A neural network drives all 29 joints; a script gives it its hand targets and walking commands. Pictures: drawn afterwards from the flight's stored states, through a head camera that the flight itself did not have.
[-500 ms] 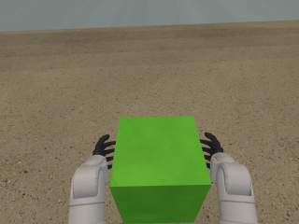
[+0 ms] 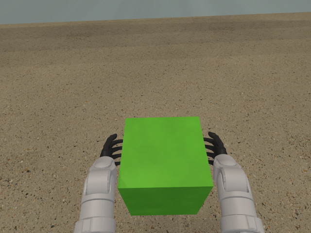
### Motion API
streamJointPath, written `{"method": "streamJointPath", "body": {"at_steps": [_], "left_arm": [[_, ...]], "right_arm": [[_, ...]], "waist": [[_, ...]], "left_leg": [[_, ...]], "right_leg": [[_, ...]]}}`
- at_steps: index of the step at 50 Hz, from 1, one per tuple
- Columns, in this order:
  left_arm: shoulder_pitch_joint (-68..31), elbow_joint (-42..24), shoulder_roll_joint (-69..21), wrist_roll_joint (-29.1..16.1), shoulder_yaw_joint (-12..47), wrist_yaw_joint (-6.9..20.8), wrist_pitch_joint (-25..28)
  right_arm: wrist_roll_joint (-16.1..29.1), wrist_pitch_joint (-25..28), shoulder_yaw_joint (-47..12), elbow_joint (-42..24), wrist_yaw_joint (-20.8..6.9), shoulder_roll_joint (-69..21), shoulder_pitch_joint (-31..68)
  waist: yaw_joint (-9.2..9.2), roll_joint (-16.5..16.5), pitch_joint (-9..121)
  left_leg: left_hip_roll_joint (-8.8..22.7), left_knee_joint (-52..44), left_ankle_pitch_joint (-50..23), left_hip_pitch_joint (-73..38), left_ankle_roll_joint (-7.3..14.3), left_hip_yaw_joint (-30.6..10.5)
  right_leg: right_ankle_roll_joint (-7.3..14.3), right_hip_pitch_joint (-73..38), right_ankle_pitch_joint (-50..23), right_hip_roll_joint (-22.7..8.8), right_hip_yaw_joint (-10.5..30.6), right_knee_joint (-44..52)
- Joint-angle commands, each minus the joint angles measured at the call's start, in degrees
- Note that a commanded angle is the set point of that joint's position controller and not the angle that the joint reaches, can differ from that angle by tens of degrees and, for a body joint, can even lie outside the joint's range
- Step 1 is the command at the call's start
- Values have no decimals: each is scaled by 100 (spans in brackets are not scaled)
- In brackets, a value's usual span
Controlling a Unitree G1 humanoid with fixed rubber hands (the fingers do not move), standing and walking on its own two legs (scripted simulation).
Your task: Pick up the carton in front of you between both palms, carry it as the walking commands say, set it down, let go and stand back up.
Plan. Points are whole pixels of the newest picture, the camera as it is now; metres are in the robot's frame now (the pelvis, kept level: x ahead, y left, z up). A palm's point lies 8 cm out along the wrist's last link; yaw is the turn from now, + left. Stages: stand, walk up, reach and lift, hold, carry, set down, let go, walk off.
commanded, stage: carry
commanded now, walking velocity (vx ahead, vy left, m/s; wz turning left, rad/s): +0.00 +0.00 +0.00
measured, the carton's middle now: (163, 168) +0.32 +0.00 -0.04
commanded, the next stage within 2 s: hold in 0.34 s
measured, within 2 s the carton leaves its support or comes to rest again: neither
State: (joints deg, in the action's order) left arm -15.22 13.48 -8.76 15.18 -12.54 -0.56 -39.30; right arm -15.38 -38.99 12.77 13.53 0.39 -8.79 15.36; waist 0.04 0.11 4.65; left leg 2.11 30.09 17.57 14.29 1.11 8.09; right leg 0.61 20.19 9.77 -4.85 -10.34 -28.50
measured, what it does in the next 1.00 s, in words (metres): stands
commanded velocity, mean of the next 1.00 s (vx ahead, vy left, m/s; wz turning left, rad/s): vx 0.00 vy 0.00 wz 0.00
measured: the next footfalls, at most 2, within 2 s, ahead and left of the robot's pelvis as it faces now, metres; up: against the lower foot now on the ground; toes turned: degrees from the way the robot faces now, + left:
none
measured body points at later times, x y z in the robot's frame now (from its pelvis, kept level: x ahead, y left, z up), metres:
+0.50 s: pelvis +0.00 +0.00 +0.01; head -0.02 +0.00 +0.46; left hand +0.29 +0.16 +0.04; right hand +0.30 -0.14 +0.04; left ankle -0.02 +0.10 -0.73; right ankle +0.06 -0.13 -0.73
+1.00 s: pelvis -0.01 -0.04 +0.01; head -0.05 -0.05 +0.45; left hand +0.28 +0.15 +0.05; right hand +0.31 -0.15 +0.05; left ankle -0.02 +0.10 -0.73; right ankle +0.06 -0.13 -0.73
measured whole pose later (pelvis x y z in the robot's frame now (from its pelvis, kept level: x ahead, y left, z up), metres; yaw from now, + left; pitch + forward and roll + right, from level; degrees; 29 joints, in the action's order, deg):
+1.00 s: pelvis -0.01 -0.04 +0.01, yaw +7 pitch -8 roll +0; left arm -18.8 19.4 -9.7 17.7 -16.6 1.1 -39.5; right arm -18.2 -41.6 15.4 16.5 0.0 -9.5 18.3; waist -0.3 1.9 -2.4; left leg -0.1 23.4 13.2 2.0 -0.7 -4.3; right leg 1.2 6.0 8.2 1.3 -0.4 -22.4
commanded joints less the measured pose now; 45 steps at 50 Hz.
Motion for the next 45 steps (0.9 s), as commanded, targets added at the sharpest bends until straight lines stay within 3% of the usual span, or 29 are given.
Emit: {"method": "streamJointPath", "body": {"at_steps": [1, 6, 17, 18, 20, 22, 24, 32, 45], "left_arm": [[-2584, -510, -5175, -1481, 3340, 1232, 170], [-2329, -655, -5027, -1508, 3357, 1203, -88], [-2481, -716, -5039, -1563, 3398, 1203, -82], [-2054, -582, -5243, -1548, 3252, 1259, -79], [-2087, -702, -5072, -1339, 3115, 1215, 40], [-2160, -575, -5077, -1338, 3079, 1176, 81], [-2078, -462, -5013, -1217, 2974, 1137, 99], [-2833, -143, -5182, -1432, 3074, 1377, 113], [-3134, 379, -5364, -1220, 2593, 1538, 157]], "right_arm": [[1470, 126, -3324, -438, -1222, -5153, 2513], [1521, -130, -3354, -594, -1198, -4998, 2298], [1567, -126, -3392, -654, -1191, -5010, 2422], [1555, -162, -3299, -777, -1232, -5136, 1849], [1441, -97, -3351, -984, -1226, -4989, 2131], [1463, -62, -3318, -861, -1206, -5018, 2139], [1523, -32, -3365, -922, -1277, -4980, 2327], [1247, -30, -2999, -235, -1290, -5165, 2453], [1284, -72, -2933, 135, -1525, -5469, 3055]], "waist": [[-4, -5, 1617], [4, -12, 1590], [-2, 0, 1485], [-107, 405, 883], [45, 252, 993], [23, 225, 951], [116, 269, 979], [-156, 121, 559], [28, -77, 519]], "left_leg": [[670, -496, -1124, -119, 41, -584], [671, -442, -1293, -126, 51, -574], [677, -522, -1141, -78, 78, -595], [-515, -953, -2586, -366, 61, -1479], [-497, -966, -2483, -614, 4, -1477], [-513, -1035, -2512, -633, -12, -1518], [-544, -1110, -2483, -1294, -49, -1464], [-533, -1264, -1114, -597, -61, -1410], [-630, -1328, -266, -136, 103, -1303]], "right_leg": [[13, -1056, -990, -543, 614, 195], [1, -1020, -1109, -549, 597, 152], [-18, -987, -891, -531, 598, 197], [174, -2382, -1748, 1064, 1304, 323], [138, -2477, -1745, 981, 1429, 464], [74, -2604, -1866, 1001, 1446, 477], [-19, -2140, -1569, 1079, 1353, 573], [52, -2365, -628, 1049, 1382, 720], [-78, -2752, -34, 828, 1464, 924]]}}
